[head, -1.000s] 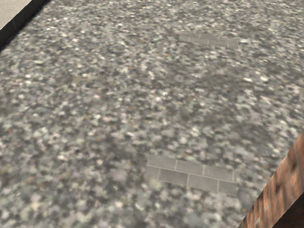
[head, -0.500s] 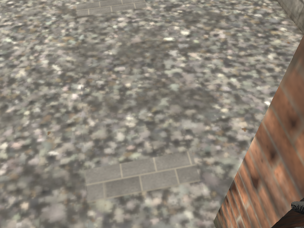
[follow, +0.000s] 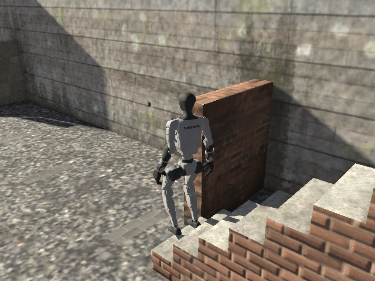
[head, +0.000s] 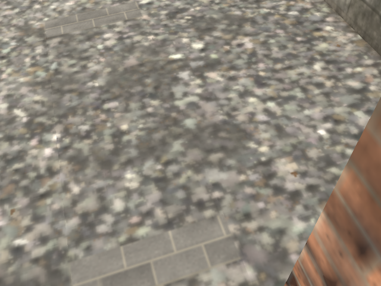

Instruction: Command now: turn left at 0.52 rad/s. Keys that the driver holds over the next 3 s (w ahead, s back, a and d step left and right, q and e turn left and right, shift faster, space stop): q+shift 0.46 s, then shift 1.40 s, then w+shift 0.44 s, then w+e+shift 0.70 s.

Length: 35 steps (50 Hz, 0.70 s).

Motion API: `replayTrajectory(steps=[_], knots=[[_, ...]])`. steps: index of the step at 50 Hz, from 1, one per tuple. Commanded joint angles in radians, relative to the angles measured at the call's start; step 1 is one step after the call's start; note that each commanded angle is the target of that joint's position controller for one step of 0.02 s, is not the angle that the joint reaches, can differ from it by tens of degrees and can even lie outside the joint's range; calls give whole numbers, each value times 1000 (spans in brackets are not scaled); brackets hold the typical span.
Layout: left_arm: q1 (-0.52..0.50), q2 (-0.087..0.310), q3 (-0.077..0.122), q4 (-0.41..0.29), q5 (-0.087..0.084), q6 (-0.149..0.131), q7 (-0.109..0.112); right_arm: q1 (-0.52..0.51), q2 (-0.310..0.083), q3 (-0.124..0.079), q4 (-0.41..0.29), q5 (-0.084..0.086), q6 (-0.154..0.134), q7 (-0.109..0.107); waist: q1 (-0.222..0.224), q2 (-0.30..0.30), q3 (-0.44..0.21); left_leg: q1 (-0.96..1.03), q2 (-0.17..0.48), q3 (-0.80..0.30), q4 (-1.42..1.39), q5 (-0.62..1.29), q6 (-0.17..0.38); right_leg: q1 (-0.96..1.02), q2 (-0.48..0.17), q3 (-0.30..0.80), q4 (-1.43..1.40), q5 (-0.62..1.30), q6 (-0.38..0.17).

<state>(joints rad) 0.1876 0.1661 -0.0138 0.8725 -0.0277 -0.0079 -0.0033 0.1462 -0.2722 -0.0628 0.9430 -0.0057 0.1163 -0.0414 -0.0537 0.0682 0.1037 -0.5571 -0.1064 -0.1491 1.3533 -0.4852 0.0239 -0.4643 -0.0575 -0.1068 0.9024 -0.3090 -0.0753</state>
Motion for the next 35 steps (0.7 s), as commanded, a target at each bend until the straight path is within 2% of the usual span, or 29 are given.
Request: replayTrajectory(steps=[1, 3, 4, 5, 8, 11, 12, 13, 14, 15, 16, 17, 18, 19, 20, 21, 22, 23, 24, 25, 27, 28, 29, 30, 31, 32, 33, 34, 35], knots=[[-155, 174, 51, -151, 16, 15, 37, 22, -60, -23, -121, 4, 31, 14, -33, -258, -254, -68, 75, 7, 194, 159, -67, 172, -361, 351, -374, 750, -201], [-129, 144, 44, -188, -19, 7, 42, -71, -47, -17, -170, 14, 47, 14, 21, -121, -187, -96, 77, 55, 208, 258, -55, 142, -334, 203, -360, 584, -126], [-121, 176, 57, -188, -31, 10, 41, -139, -17, -2, -188, -5, 53, 20, 41, -73, -171, -101, 85, 73, 176, 305, -33, 140, -349, 174, -316, 525, -90], [-117, 178, 62, -202, -26, 16, 38, -189, -19, 1, -219, -11, 54, 29, 62, -89, -182, -141, 88, 95, 164, 339, -22, 184, -351, 122, -268, 547, -68], [-87, 193, 72, -240, -17, 30, 33, -218, -47, -12, -254, 10, 49, 37, 104, -193, -231, -176, 119, 135, 68, 338, -13, 253, -372, 26, -175, 526, -22], [-138, 246, 91, -273, -36, 43, 12, -130, -43, -18, -279, 21, 43, 51, 59, -263, -224, -58, 136, 186, -54, 235, -19, 176, -390, -47, -167, 429, 14], [-110, 282, 106, -246, -60, 44, 0, -78, -35, -22, -273, 23, 28, 64, 42, -268, -229, -92, 150, 197, -20, 224, -27, 223, -408, -48, -110, 406, 26], [-171, 263, 97, -281, -59, 58, 4, -60, -54, -29, -293, 22, 27, 60, 18, -310, -232, 6, 147, 201, -124, 137, -9, 170, -393, -79, -120, 414, 37], [-268, 304, 104, -279, -79, 80, -12, 84, -58, -44, -299, 55, 10, 67, -97, -402, -272, 190, 160, 253, -202, 137, -6, 131, -375, -131, -95, 392, 36], [-359, 309, 112, -271, -114, 114, -11, 291, -80, -55, -232, 57, -29, 82, -223, -256, -276, 385, 121, 330, -383, 316, -26, 55, -304, -201, 99, 298, 32], [-397, 235, 92, -275, -120, 140, 12, 392, -92, -51, -165, 37, -53, 111, -263, -27, -111, 422, 87, 163, -606, 397, -26, -161, -200, -162, 378, -313, 4], [-366, 174, 71, -356, -85, 135, 39, 325, -278, -70, -158, 34, -54, 126, -128, 452, 64, 245, 163, -395, -736, 1256, 12, -408, 8, -37, 620, -654, 4], [-388, 125, 21, -375, -24, 114, 63, 175, -405, -110, -231, 55, -51, 120, -99, 515, -36, 82, 250, -589, -912, 1071, 58, -354, -3, 98, 670, -607, -1], [-397, 187, 31, -345, -1, 104, 69, 50, -337, -93, -275, 55, -39, 109, -31, 332, -78, 122, 249, -541, -819, 1040, 103, -351, -4, 131, 640, -465, -3], [-347, 223, 46, -306, 22, 100, 69, -22, -320, -83, -290, 64, -31, 95, 34, 187, -169, 192, 245, -530, -710, 1085, 117, -355, 6, 152, 600, -344, 8], [-310, 234, 53, -260, 27, 95, 60, -31, -308, -77, -316, 49, -26, 82, 40, 130, -230, 281, 264, -565, -681, 1118, 131, -353, 13, 193, 544, -242, 22], [-235, 242, 63, -211, 6, 101, 40, -35, -266, -64, -331, 26, -29, 63, 56, 96, -334, 306, 253, -566, -727, 996, 151, -218, 37, 241, 487, -172, 28], [-236, 231, 61, -198, -15, 114, 15, -56, -271, -61, -347, -18, -32, 46, 57, 232, -341, 175, 255, -653, -830, 644, 178, -106, 77, 250, 474, -151, 41], [-273, 234, 64, -183, -11, 120, 12, -104, -179, -38, -362, -31, -38, 36, 33, 186, -274, 195, 268, -597, -754, 782, 224, -89, 57, 259, 441, -122, 58], [-312, 200, 54, -181, 6, 114, 10, -92, -140, -25, -372, -24, -39, 26, 18, 118, -282, 253, 277, -534, -686, 923, 247, -105, 64, 244, 381, -88, 70], [-359, 155, 40, -175, 15, 96, -17, -70, -143, -38, -400, -15, -25, 14, -9, 26, -323, 310, 243, -459, -652, 975, 202, -25, 55, 212, 208, -15, 90], [-319, 147, 36, -168, 4, 100, -30, -50, -132, -38, -407, -33, -13, 19, -15, 52, -320, 266, 215, -423, -700, 983, 190, 69, 69, 184, 131, -21, 104], [-289, 140, 35, -150, 5, 101, -41, -55, -112, -31, -417, -33, -7, 25, -12, 62, -280, 231, 195, -385, -752, 948, 165, 140, 72, 160, 61, -40, 114], [-257, 129, 33, -140, 2, 102, -49, -57, -89, -24, -420, -26, -5, 29, -7, 66, -248, 216, 182, -355, -778, 899, 153, 180, 71, 144, -9, -36, 118], [-289, 94, 24, -162, 19, 113, -38, 24, -71, -15, -392, 16, -9, 35, -15, 8, -197, 283, 123, -286, -800, 750, 124, 148, 97, 106, -274, -51, 106], [-154, 110, 40, -120, 26, 107, -27, 5, -27, 8, -395, 16, -16, 46, 34, 3, -183, 318, 78, -203, -744, 674, 105, 227, 90, 110, -451, 91, 95], [-77, 168, 51, -81, 20, 90, -33, -20, 19, 17, -414, 25, -16, 46, 31, -122, -172, 200, -10, -83, -581, 406, 61, 355, -16, 219, -480, 403, 41], [-64, 229, 65, -78, 6, 75, -45, 2, 24, 16, -426, 27, -12, 39, 37, -272, -167, -43, -129, -25, -321, -64, -1, 450, -228, 466, -441, 883, -81], [-159, 230, 67, -121, -10, 62, -62, 8, -28, 6, -443, 34, -15, 38, 12, -255, -154, -127, -65, -65, -164, -77, -46, 379, -343, 538, -455, 910, -173]])
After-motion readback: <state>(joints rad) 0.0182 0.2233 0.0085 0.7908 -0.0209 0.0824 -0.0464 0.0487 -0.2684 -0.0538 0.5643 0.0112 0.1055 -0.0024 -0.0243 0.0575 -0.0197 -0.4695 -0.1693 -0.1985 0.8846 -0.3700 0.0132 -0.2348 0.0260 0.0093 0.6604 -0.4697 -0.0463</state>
